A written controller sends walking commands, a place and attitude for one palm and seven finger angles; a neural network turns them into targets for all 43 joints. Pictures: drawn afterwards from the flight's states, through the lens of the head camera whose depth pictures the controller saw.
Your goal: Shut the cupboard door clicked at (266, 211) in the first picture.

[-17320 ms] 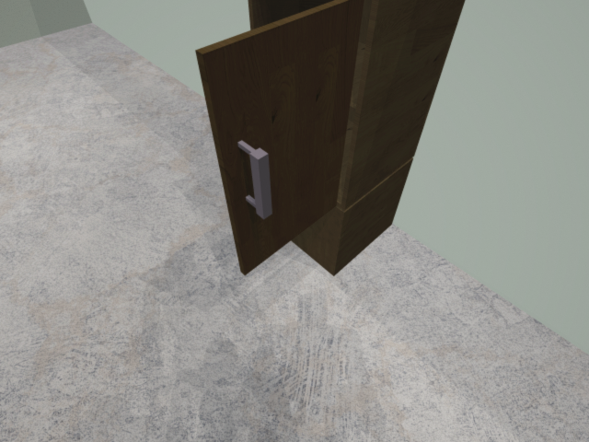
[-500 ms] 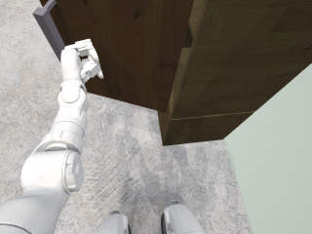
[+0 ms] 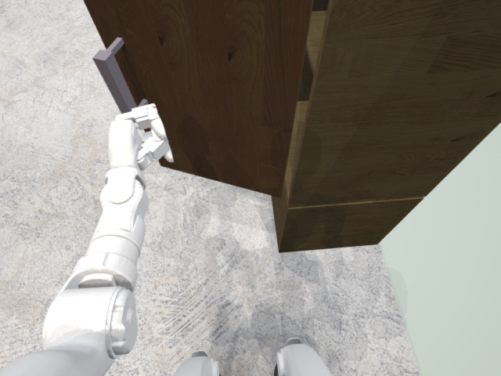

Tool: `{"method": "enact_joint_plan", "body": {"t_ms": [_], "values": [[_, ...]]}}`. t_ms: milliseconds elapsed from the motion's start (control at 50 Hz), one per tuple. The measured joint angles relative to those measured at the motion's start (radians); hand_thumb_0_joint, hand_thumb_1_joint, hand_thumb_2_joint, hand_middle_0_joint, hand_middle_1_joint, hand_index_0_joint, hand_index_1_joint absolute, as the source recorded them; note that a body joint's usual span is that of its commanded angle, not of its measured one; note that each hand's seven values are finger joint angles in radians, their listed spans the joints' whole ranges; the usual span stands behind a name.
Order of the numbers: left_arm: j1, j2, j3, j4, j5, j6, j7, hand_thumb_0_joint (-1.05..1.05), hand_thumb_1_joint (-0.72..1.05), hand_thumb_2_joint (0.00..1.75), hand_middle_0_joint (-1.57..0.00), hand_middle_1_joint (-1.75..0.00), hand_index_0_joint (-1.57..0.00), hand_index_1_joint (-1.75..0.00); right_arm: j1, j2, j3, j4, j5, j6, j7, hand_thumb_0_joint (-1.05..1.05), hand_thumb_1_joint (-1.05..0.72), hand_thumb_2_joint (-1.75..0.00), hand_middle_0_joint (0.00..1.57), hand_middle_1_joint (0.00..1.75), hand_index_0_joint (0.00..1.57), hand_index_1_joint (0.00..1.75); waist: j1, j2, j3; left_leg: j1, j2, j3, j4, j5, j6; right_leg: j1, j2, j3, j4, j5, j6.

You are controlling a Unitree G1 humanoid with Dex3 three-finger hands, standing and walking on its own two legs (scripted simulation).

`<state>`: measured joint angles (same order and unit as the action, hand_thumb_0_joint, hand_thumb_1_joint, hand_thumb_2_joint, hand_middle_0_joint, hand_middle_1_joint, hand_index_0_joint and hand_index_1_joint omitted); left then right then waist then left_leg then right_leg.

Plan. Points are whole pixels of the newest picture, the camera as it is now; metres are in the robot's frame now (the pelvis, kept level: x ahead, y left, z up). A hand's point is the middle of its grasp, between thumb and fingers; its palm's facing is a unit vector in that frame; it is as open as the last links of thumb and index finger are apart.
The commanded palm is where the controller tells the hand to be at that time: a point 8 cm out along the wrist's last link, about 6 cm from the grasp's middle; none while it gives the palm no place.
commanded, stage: draw the hand back to the body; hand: left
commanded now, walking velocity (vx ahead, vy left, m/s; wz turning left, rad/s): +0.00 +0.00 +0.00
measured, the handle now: (126, 84) +0.64 +0.20 +0.05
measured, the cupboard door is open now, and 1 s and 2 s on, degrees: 68 68 68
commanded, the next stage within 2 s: step back with the hand held close in 1.36 s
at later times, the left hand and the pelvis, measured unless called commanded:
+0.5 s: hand (65, 214) +0.32 +0.19 +0.15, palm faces +0.20 -0.95 -0.24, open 3.2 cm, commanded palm +0.27 +0.24 +0.17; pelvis +0.01 +0.00 +0.05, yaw +2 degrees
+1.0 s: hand out of the picture +0.20 +0.28 +0.22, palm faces +0.49 -0.75 -0.44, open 6.3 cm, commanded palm +0.15 +0.31 +0.24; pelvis +0.03 +0.01 +0.06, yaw +2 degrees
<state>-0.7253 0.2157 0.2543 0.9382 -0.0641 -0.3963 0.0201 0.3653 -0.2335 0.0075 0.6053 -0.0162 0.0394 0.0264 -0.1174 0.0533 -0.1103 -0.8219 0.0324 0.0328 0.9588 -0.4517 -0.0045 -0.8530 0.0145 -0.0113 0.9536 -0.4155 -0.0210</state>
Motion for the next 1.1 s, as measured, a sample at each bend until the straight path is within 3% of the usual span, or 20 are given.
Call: {"method": "enact_joint_plan", "body": {"t_ms": [140,300,400,520,700,1000,1100], "values": [[0.234,0.005,-0.04,-0.235,-0.07,0.05,-0.06,0.02,0.9,0.9,-1.3,-1.5,-1.29,-1.49,0.03,-0.007,0.0,0.018,0.037,-0.017,-0.034,0.01,-0.9,-0.9,0.2,0.3,0.2,0.3,0.041,-0.006,0.018,0.173,0.003,-0.008,-0.128,0.044,-0.007,0.177,0.006,-0.009,-0.127,0.039,-0.007],[0.425,0.007,-0.094,-0.44,-0.126,0.126,-0.136,0.02,0.9,0.9,-1.27,-1.47,-1.27,-1.47,-0.05,-0.04,-0.01,0.014,0.06,-0.062,-0.067,0.01,-0.9,-0.9,0.2,0.3,0.2,0.3,0.077,-0.008,0.026,0.315,-0.006,-0.021,-0.217,0.076,-0.008,0.325,-0.001,-0.022,-0.216,0.064,-0.007],[0.586,0.03,-0.151,-0.635,-0.032,0.221,-0.031,0.02,0.9,0.9,-1.19,-1.38,-1.19,-1.38,-0.14,-0.026,-0.008,-0.01,0.062,-0.038,-0.11,0.01,-0.9,-0.9,0.2,0.3,0.2,0.3,0.097,-0.011,0.053,0.45,-0.017,-0.014,-0.32,0.114,-0.006,0.45,-0.011,-0.014,-0.297,0.089,-0.001],[0.71,0.048,-0.16,-0.783,0.004,0.303,0.042,0.02,0.9,0.9,-1.06,-1.23,-1.06,-1.23,-0.211,-0.007,0.019,-0.025,0.056,-0.037,-0.134,0.01,-0.9,-0.9,0.2,0.3,0.2,0.3,0.137,-0.004,0.085,0.588,-0.025,-0.023,-0.436,0.159,-0.001,0.594,-0.016,-0.024,-0.412,0.13,0.002],[0.89,0.066,-0.115,-1.015,0.014,0.351,0.066,0.02,0.9,0.9,-0.82,-0.97,-0.82,-0.97,-0.224,0.02,0.057,-0.022,0.031,-0.068,-0.116,0.01,-0.9,-0.9,0.2,0.3,0.2,0.3,0.179,0.013,0.112,0.712,-0.033,-0.034,-0.542,0.197,0.002,0.722,-0.023,-0.035,-0.519,0.163,0.008],[1.177,0.135,0.083,-1.288,0.006,0.344,0.085,0.02,0.89,0.9,-0.41,-0.52,-0.41,-0.52,-0.155,0.011,0.029,0.034,0.019,-0.102,-0.104,0.01,-0.9,-0.9,0.2,0.3,0.2,0.3,0.189,0.035,0.113,0.748,-0.032,-0.031,-0.557,0.194,0.005,0.763,-0.021,-0.032,-0.544,0.167,0.012],[1.198,0.135,0.11,-1.303,0.01,0.322,0.096,0.02,0.89,0.9,-0.3,-0.4,-0.3,-0.4,-0.147,-0.006,0.012,0.047,0.021,-0.123,-0.112,0.01,-0.9,-0.9,0.2,0.3,0.2,0.3,0.196,0.038,0.118,0.745,-0.036,-0.034,-0.552,0.197,0.006,0.759,-0.025,-0.036,-0.536,0.166,0.013]]}}
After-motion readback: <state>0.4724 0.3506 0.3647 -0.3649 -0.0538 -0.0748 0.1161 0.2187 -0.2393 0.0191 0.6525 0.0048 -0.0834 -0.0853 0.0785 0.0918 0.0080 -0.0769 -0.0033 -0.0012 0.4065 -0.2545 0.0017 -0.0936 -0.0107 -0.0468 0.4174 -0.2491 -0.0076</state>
